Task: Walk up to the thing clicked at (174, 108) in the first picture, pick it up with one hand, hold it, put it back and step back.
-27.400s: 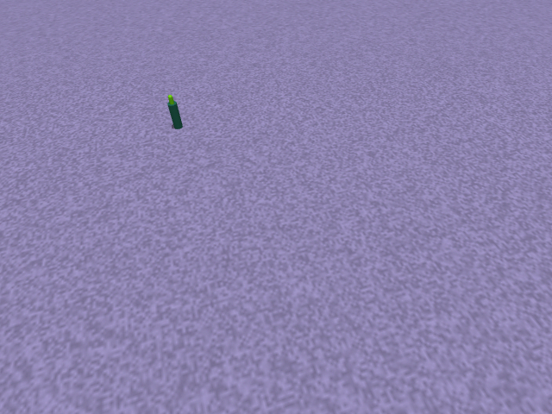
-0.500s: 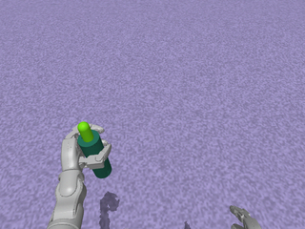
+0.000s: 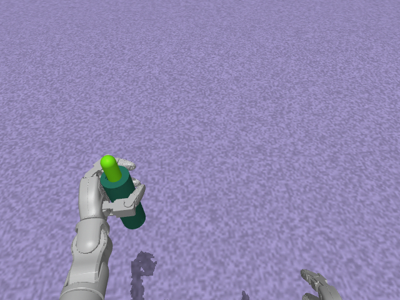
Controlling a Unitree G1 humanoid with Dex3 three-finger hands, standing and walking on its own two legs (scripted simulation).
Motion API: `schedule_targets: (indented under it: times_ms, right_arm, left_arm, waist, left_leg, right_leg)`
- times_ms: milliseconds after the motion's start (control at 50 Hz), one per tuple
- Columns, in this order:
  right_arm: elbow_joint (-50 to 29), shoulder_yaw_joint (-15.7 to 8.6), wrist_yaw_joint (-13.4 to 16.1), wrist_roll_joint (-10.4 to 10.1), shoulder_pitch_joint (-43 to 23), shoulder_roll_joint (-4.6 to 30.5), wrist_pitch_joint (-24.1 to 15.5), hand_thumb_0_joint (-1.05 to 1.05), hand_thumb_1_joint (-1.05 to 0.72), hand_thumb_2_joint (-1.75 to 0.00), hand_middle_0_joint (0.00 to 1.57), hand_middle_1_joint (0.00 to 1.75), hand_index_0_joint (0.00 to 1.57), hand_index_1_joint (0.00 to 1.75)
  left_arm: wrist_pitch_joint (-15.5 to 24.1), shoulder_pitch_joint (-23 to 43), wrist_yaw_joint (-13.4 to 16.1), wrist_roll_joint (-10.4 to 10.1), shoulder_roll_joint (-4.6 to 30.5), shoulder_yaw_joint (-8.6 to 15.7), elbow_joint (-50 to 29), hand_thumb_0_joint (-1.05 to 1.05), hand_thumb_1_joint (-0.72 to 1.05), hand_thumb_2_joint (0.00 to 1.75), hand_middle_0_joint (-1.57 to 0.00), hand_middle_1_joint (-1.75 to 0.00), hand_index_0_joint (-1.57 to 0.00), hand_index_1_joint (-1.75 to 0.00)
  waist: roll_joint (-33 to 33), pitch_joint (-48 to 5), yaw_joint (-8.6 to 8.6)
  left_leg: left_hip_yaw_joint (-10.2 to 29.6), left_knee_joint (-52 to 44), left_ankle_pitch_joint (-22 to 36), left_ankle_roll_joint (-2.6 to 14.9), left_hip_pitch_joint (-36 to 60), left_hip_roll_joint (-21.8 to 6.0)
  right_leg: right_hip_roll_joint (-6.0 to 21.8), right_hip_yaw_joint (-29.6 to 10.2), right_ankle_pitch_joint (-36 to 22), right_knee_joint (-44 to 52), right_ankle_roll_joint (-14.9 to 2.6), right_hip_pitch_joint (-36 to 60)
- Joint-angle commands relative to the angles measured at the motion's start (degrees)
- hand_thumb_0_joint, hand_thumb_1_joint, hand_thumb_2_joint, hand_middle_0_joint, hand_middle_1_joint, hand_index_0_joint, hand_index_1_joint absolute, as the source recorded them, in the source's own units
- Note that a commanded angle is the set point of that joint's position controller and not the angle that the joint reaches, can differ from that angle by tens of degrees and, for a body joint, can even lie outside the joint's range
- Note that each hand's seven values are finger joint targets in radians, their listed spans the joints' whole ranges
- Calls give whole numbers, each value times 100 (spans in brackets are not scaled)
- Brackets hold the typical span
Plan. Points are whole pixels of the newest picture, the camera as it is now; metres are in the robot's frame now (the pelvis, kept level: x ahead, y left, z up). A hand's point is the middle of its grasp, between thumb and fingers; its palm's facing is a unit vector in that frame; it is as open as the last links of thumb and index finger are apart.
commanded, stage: crouch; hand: left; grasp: from the side
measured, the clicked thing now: (122, 193) +0.33 +0.17 +0.03
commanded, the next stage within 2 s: lower in 1.84 s
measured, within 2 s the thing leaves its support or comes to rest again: neither
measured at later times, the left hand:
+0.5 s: hand (133, 215) +0.35 +0.18 -0.11, palm faces +0.20 -0.98 -0.03, open 7.4 cm
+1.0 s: hand (140, 241) +0.36 +0.21 -0.35, palm faces +0.25 -0.97 -0.05, open 7.4 cm
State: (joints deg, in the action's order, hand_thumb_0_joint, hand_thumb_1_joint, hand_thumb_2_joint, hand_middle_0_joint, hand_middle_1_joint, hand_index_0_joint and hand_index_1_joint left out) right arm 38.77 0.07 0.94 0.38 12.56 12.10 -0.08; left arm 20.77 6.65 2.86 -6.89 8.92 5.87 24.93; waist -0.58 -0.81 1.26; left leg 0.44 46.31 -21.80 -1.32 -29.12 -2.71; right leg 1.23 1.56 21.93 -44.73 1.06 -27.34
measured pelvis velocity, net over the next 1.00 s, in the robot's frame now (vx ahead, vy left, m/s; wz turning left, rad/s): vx -0.07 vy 0.00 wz -0.06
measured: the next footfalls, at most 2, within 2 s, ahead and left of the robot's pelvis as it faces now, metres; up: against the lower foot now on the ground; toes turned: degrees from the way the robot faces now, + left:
none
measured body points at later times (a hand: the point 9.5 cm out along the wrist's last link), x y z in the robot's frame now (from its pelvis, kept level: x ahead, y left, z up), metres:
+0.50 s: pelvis -0.02 +0.00 -0.10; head +0.10 +0.02 +0.33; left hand +0.33 +0.23 -0.11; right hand +0.10 -0.26 -0.22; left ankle +0.02 +0.13 -0.71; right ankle +0.01 -0.13 -0.71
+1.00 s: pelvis -0.07 +0.00 -0.30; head +0.13 +0.03 +0.10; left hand +0.34 +0.26 -0.35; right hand +0.05 -0.27 -0.43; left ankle +0.02 +0.13 -0.71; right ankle +0.01 -0.13 -0.71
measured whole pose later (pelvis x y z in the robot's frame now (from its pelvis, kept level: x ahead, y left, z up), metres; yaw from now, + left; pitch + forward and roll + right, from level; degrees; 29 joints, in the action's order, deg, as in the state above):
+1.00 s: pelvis -0.07 +0.00 -0.30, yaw -3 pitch +33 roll -4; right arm 42.9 0.7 -5.2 6.6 3.6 13.9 -0.5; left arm 45.9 31.2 -3.1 -4.9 19.2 25.9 58.7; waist 1.2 -8.6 6.2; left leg 5.9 118.6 -39.2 -2.4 -112.8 -2.6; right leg 0.3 2.3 39.5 -116.5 0.6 -110.3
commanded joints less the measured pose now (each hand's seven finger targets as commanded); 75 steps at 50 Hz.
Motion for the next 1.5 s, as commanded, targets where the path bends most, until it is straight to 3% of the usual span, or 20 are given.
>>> schedule_targets:
  times_ms: [0, 200, 260, 380, 460, 580, 660, 680, 720, 760, 780, 840, 880, 980, 1200, 1240, 1320, 1360, 1440, 1480]
  right_arm:
    - [-687, -279, 68, -2, -288, 715, -270, 0, -87, -90, 20, 30, 20, 30]
    - [-532, -430, -136, 123, -129, 806, -269, 0, -88, -90, 20, 30, 20, 30]
    - [-450, -451, -192, 194, -40, 784, -263, 0, -88, -90, 20, 30, 20, 30]
    - [-407, -495, -312, 289, -92, 956, -305, 0, -89, -90, 20, 30, 20, 30]
    - [-373, -464, -364, 337, -75, 1076, -300, 0, -90, -90, 20, 30, 20, 30]
    - [-336, -495, -451, 377, -101, 1218, -195, 0, -92, -91, 20, 30, 20, 30]
    - [-180, -506, -480, 415, -99, 1231, -168, 0, -92, -91, 20, 30, 20, 30]
    - [-162, -471, -486, 434, -128, 1205, -173, 0, -93, -91, 20, 30, 20, 30]
    - [-93, -482, -496, 456, -89, 1255, -172, 0, -92, -91, 20, 30, 20, 30]
    - [-111, -422, -517, 468, -209, 1244, -177, 0, -93, -91, 20, 30, 20, 30]
    - [-47, -436, -520, 496, -171, 1278, -176, 0, -92, -91, 20, 30, 20, 30]
    - [30, -373, -522, 555, -220, 1260, -175, 0, -92, -91, 20, 30, 20, 30]
    - [92, -357, -516, 594, -177, 1298, -173, 0, -93, -91, 20, 30, 20, 30]
    - [120, -309, -517, 609, -208, 1391, -141, 0, -94, -92, 20, 30, 20, 30]
    - [161, -127, -513, 697, -306, 1485, -47, 0, -92, -91, 20, 30, 20, 30]
    - [178, -93, -528, 727, -256, 1543, -41, 0, -92, -91, 20, 30, 20, 30]
    - [93, -19, -520, 766, -334, 1676, -7, 0, -92, -91, 20, 30, 20, 30]
    - [52, 17, -536, 784, -359, 1693, 1, 0, -92, -91, 20, 30, 20, 30]
    - [87, 83, -529, 820, -347, 1779, 27, 0, -92, -91, 20, 30, 20, 30]
    - [65, 100, -546, 857, -356, 1805, 39, 0, -93, -91, 20, 30, 20, 30]
  left_arm:
    - [639, 1951, -19, -122, 612, 270, -1322, 0, 43, 114, -126, -131, -128, -129]
    - [1399, 2227, -20, -36, 713, 594, -487, 0, 40, 113, -124, -130, -126, -128]
    - [1849, 2465, -16, -24, 889, 829, -336, 0, 37, 113, -124, -130, -126, -129]
    - [2624, 2867, -240, -15, 898, 806, 637, 0, 29, 109, -123, -127, -125, -126]
    - [2921, 3076, -304, -68, 1272, 1117, 874, 0, 28, 107, -119, -123, -120, -122]
    - [2999, 3260, -363, -198, 1549, 1577, 1021, 0, 28, 108, -118, -121, -119, -121]
    - [3004, 3423, -449, -129, 1702, 1698, 1212, 0, 34, 113, -122, -125, -123, -125]
    - [3034, 3607, -512, -115, 1581, 1512, 1215, 0, 35, 113, -123, -126, -124, -126]
    - [3055, 3649, -511, -60, 1956, 1892, 1409, 0, 36, 116, -125, -129, -126, -128]
    - [3075, 3817, -538, -88, 1736, 1766, 1779, 0, 36, 116, -125, -130, -126, -129]
    - [3143, 4018, -518, -80, 2056, 2040, 1544, 0, 36, 119, -125, -131, -126, -131]
    - [3208, 4221, -530, -3, 1997, 1910, 1810, 0, 36, 121, -127, -133, -128, -133]
    - [3252, 4454, -544, 72, 2446, 2157, 1695, 0, 37, 122, -128, -134, -129, -134]
    - [3204, 4468, -711, 34, 2293, 2172, 2053, 0, 34, 121, -128, -133, -129, -134]
    - [3194, 4928, -783, 88, 3045, 2670, 2424, 0, 35, 120, -124, -129, -124, -130]
    - [3188, 5039, -833, 100, 2950, 2590, 2423, 0, 38, 122, -126, -131, -126, -131]
    - [3187, 4924, -889, 107, 3393, 2895, 2351, 0, 40, 121, -124, -130, -125, -130]
    - [3158, 4855, -976, 73, 3062, 2686, 2480, 0, 42, 119, -125, -129, -125, -129]
    - [3158, 4822, -1018, 42, 3428, 2918, 2357, 0, 43, 119, -124, -128, -125, -129]
    - [3150, 4839, -1061, 70, 3323, 2790, 2266, 0, 42, 120, -125, -130, -125, -130]
  waist:
    - [34, -1457, 52]
    - [-149, -1673, 98]
    - [-165, -2100, 97]
    - [-386, -2811, 291]
    - [-554, -3775, 170]
    - [-533, -4368, 169]
    - [-373, -4402, 258]
    - [-432, -4429, 372]
    - [-393, -4637, 311]
    - [-395, -4431, 388]
    - [-542, -4578, 288]
    - [-684, -4542, 432]
    - [-922, -4822, 374]
    - [-1077, -4661, 472]
    - [-696, -4244, 534]
    - [-763, -4232, 596]
    - [-995, -4325, 516]
    - [-1058, -4214, 645]
    - [-1136, -4159, 595]
    - [-1252, -4193, 670]
  left_leg:
    - [-107, -596, 887, 144, 592, 220]
    - [1, 110, 878, 104, -128, 166]
    - [26, 670, 862, 120, -580, 177]
    - [228, 1982, 215, 111, -1828, 178]
    - [244, 2977, 750, 142, -2496, 199]
    - [242, 3883, 622, 165, -3551, 188]
    - [232, 4464, 265, 212, -4351, 172]
    - [270, 4565, 174, 200, -4420, 175]
    - [273, 4865, 158, 204, -4692, 169]
    - [291, 5041, -208, 188, -5019, 169]
    - [270, 5176, -215, 177, -5047, 153]
    - [284, 5437, -593, 134, -5302, 154]
    - [221, 5712, -427, 129, -5357, 149]
    - [252, 6026, -712, 102, -5632, 163]
    - [70, 7025, -1455, 204, -7254, 223]
    - [103, 7110, -1488, 184, -7206, 210]
    - [158, 7303, -1262, 158, -7222, 198]
    - [228, 7373, -1268, 136, -7201, 188]
    - [263, 7580, -1110, 125, -7338, 176]
    - [292, 7658, -979, 103, -7244, 161]
  right_leg:
    - [-123, 47, -1213, 645, -68, 361]
    - [-147, 81, -1105, -204, -161, -663]
    - [-138, 42, -1067, -697, -175, -1101]
    - [-203, 116, -296, -2077, -262, -2934]
    - [-196, 49, -676, -2956, -261, -3520]
    - [-218, -62, -592, -3779, -247, -4188]
    - [-231, -122, -336, -4193, -225, -4654]
    - [-232, -70, -231, -4371, -240, -4868]
    - [-231, -38, -189, -4668, -242, -4991]
    - [-243, 4, 195, -4931, -270, -5471]
    - [-236, -19, 256, -5049, -274, -5596]
    - [-255, 96, 613, -5412, -313, -6097]
    - [-247, 57, 483, -5646, -308, -6179]
    - [-257, 304, 692, -6214, -347, -6863]
    - [-278, 280, 1206, -6826, -246, -7118]
    - [-304, 377, 1220, -6968, -252, -7274]
    - [-319, 467, 973, -7277, -264, -7370]
    - [-326, 530, 943, -7399, -276, -7590]
    - [-352, 573, 791, -7576, -276, -7603]
    - [-360, 602, 653, -7668, -284, -7616]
